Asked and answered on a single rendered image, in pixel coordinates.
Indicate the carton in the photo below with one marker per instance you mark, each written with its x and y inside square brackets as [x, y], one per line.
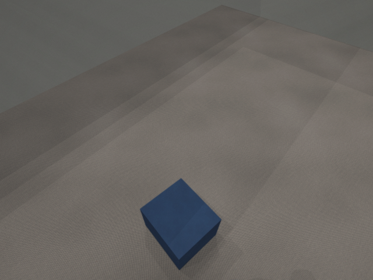
[180, 221]

